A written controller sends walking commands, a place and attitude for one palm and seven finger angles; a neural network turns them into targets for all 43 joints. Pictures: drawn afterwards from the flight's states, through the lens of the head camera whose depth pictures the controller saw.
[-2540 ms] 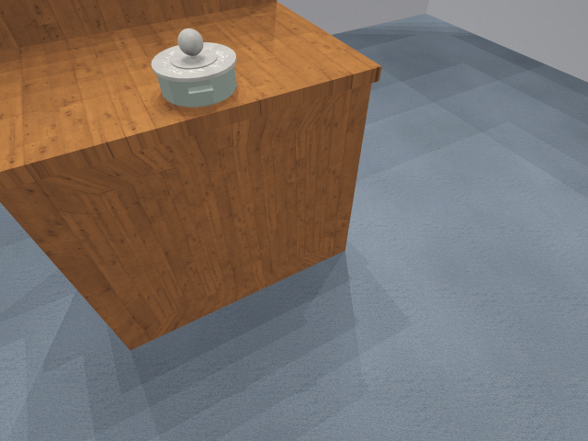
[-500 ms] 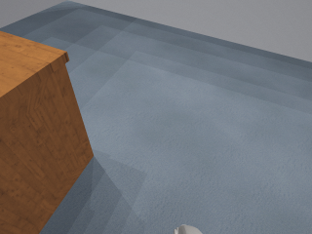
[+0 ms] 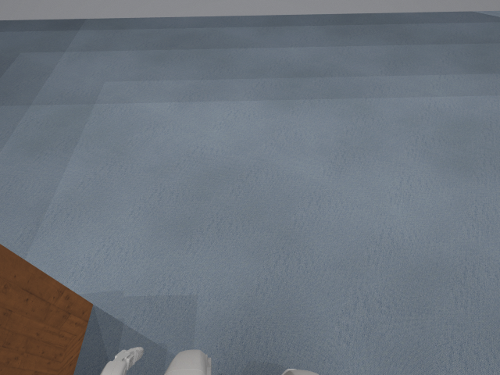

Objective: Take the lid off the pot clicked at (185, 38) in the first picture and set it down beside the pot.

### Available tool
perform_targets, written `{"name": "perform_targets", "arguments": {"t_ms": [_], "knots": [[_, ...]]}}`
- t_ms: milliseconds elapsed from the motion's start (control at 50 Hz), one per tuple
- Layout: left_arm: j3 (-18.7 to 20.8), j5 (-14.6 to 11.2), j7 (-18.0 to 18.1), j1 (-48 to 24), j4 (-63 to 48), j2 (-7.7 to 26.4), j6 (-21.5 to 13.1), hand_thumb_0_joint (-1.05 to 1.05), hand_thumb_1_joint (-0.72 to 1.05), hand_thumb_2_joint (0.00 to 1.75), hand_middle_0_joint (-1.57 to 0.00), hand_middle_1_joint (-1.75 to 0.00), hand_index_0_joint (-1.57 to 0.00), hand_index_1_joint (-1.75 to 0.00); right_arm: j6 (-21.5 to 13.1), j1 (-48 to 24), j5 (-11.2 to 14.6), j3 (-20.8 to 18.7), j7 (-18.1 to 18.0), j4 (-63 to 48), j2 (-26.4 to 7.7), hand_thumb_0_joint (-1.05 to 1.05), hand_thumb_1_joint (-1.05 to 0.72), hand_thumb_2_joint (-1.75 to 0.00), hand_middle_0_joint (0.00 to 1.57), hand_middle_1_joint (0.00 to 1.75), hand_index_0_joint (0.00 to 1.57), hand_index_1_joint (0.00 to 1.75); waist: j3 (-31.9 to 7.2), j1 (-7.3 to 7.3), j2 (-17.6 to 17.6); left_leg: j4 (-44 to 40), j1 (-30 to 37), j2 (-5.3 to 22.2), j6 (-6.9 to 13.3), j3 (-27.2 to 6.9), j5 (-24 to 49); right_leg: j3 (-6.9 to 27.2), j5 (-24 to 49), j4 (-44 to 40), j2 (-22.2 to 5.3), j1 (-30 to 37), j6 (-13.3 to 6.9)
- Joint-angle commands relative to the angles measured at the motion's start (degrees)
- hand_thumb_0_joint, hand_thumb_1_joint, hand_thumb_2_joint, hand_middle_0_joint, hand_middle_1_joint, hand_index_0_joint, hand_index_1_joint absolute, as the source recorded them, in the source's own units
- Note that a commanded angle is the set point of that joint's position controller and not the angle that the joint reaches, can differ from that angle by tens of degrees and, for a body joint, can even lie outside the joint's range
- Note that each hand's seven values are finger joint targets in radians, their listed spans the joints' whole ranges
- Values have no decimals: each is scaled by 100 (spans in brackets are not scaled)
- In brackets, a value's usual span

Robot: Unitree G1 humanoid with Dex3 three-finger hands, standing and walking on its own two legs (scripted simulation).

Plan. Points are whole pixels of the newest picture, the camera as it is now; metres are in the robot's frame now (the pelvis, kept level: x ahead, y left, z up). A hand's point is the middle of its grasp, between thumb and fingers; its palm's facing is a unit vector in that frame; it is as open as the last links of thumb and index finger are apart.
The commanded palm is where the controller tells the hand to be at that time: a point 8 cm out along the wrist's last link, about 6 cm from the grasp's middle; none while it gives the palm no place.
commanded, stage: walk to a spot facing it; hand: left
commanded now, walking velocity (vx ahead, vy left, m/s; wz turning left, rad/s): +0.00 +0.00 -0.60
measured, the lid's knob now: out of the picture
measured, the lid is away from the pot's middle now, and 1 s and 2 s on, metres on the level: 0.00 0.00 0.00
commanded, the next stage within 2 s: turn to face it in 1.16 s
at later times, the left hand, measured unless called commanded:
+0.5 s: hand out of the picture +0.13 +0.27 -0.16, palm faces -0.21 -0.95 -0.21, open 7.4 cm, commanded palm none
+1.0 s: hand (190, 331) +0.21 +0.12 -0.13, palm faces -0.54 -0.80 -0.28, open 7.4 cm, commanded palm none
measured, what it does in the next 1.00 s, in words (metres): steps on the spot, turning right: left foot, then right foot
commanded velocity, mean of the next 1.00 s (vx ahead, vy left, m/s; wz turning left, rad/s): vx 0.08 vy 0.00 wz -0.57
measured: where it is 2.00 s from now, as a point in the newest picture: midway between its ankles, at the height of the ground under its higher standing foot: outside the picture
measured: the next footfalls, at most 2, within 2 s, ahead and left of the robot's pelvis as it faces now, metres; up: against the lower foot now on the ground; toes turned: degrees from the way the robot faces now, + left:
left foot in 0.30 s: +0.09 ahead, +0.17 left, +0.00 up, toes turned -9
right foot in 0.76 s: -0.01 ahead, -0.08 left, +0.00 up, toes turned -35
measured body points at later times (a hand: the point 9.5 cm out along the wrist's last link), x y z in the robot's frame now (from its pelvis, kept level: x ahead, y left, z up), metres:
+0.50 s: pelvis +0.03 +0.07 +0.01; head +0.06 +0.09 +0.46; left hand +0.14 +0.32 -0.14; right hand +0.06 -0.19 -0.10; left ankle +0.05 +0.18 -0.73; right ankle -0.04 -0.06 -0.63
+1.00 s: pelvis +0.03 +0.00 +0.02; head +0.03 -0.04 +0.46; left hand +0.24 +0.16 -0.11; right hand -0.08 -0.24 -0.14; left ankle +0.14 +0.13 -0.65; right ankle -0.04 -0.06 -0.73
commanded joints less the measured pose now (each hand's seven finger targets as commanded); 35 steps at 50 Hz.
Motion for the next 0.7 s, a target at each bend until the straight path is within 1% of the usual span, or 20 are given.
{"name": "perform_targets", "arguments": {"t_ms": [0,80,120,160,200,240,260,280,300,320,340,380,400,420,440,500,560,620,660,680], "knots": [[337,56,40,248,-351,1141,-45,0,90,90,-20,-30,-20,-30,-11,385,-6,-141,-12,-382,-451,0,-90,-90,20,30,20,30,-750,23,-708,-546,57,-33,-86,-53,527,1493,2471,-1339,-1428,-34,-483],[385,84,-22,421,-397,1188,1,0,90,90,-20,-30,-20,-30,-69,-229,2,-152,20,-667,-523,0,-90,-90,20,30,20,30,-751,212,-1088,-1393,108,-225,-95,-13,549,1844,2006,-1232,-1231,42,-422],[412,86,-35,543,-438,1235,35,0,90,90,-20,-30,-20,-30,-104,-554,18,-148,18,-801,-528,0,-90,-90,20,30,20,30,-860,347,-1094,-1927,225,-396,-81,21,389,2102,2191,-1094,-1209,279,-423],[450,93,-32,583,-488,1305,67,0,90,90,-20,-30,-20,-30,-139,-660,53,-147,4,-886,-550,0,-90,-90,20,30,20,30,-1009,384,-1139,-2356,411,-509,-47,36,259,2323,2445,-958,-1249,501,-426],[470,83,-23,533,-539,1328,97,0,90,90,-20,-30,-20,-30,-170,-609,82,-156,-19,-920,-603,0,-90,-90,20,30,20,30,-1117,342,-1233,-2927,729,-610,8,3,320,2539,2570,-825,-1237,522,-354],[460,51,1,321,-593,1254,138,0,90,90,-20,-30,-20,-30,-222,-167,103,-180,-51,-814,-695,0,-90,-90,20,30,20,30,-1265,88,-1072,-4266,1713,-559,79,-32,1041,2497,2260,-401,-1037,127,-21],[408,-2,-7,379,-683,985,160,0,90,90,-20,-30,-20,-30,-276,35,69,-232,-83,-771,-1007,0,-90,-90,20,30,20,30,-1382,20,-263,-5036,2660,161,308,-684,1230,2120,1221,164,-534,-711,274],[342,-40,-80,554,-771,694,157,0,90,90,-20,-30,-20,-30,-288,13,4,-334,-67,-852,-1590,0,-90,-90,20,30,20,30,-1331,72,1486,-5414,3124,1786,812,-2192,2256,1103,-1608,1498,184,-1831,681],[389,69,-87,559,-696,889,155,0,90,90,-20,-30,-20,-30,-237,-35,-14,-324,-58,-928,-1642,0,-90,-90,20,30,20,30,-1106,64,1147,-5292,2537,2269,1249,-2350,2802,835,-2056,2714,-104,-1827,800],[450,110,-115,747,-553,989,184,0,90,90,-20,-30,-20,-30,-235,-379,-46,-237,-62,-983,-1293,0,-90,-90,20,30,20,30,-873,278,661,-5308,2094,1916,1285,-1717,2882,885,-1628,3260,-262,-1734,880],[485,123,-132,894,-418,969,200,0,90,90,-20,-30,-20,-30,-266,-713,-43,-182,-79,-1048,-1092,0,-90,-90,20,30,20,30,-840,437,1009,-5229,1944,1566,1147,-1252,3177,814,-1377,3514,-304,-1683,929],[464,97,-199,896,-332,927,249,0,90,90,-20,-30,-20,-30,-275,-735,-34,-124,-79,-1063,-1019,0,-90,-90,20,30,20,30,-754,435,971,-5151,1866,1085,966,-435,3333,633,-961,3881,-378,-1583,988],[439,84,-217,869,-318,885,267,0,90,90,-20,-30,-20,-30,-283,-605,-26,-126,-77,-1008,-988,0,-90,-90,20,30,20,30,-768,383,957,-5142,1960,986,946,-254,3332,548,-845,3876,-392,-1572,1019],[426,66,-230,849,-322,837,293,0,90,90,-20,-30,-20,-30,-276,-508,-17,-135,-74,-969,-1005,0,-90,-90,20,30,20,30,-746,362,1047,-5153,2052,961,965,-98,3176,485,-766,3810,-430,-1590,1042],[415,68,-245,787,-313,830,305,0,90,90,-20,-30,-20,-30,-270,-414,-1,-138,-70,-930,-988,0,-90,-90,20,30,20,30,-669,310,922,-5179,2052,967,963,20,3045,402,-689,3717,-484,-1607,1061],[369,49,-272,467,-387,719,352,0,90,90,-20,-30,-20,-30,-254,-100,-5,-209,-52,-781,-1069,0,-90,-90,20,30,20,30,-499,157,1013,-5282,2152,1152,1094,85,2560,230,-802,2931,-654,-1521,1092],[314,56,-286,159,-453,608,338,0,90,90,-20,-30,-20,-30,-238,176,-30,-287,-26,-630,-1168,0,-90,-90,20,30,20,30,-473,-15,992,-5215,2208,1315,1138,247,2610,-14,-989,1980,-735,-1181,1050],[270,47,-274,125,-473,533,259,0,90,90,-20,-30,-20,-30,-224,243,-54,-353,9,-524,-1320,0,-90,-90,20,30,20,30,-633,-49,1255,-4805,2267,1478,1131,494,3269,-246,-1191,1126,-639,-682,938],[274,47,-259,247,-420,543,200,0,90,90,-20,-30,-20,-30,-211,260,-54,-399,34,-470,-1354,0,-90,-90,20,30,20,30,-775,13,1290,-4416,2303,1445,955,733,3534,-375,-934,514,-504,-323,823],[293,53,-251,444,-359,614,163,0,90,90,-20,-30,-20,-30,-209,231,-36,-410,42,-463,-1366,0,-90,-90,20,30,20,30,-877,134,1171,-4033,2154,1375,762,915,3435,-414,-415,-47,-466,117,762]]}}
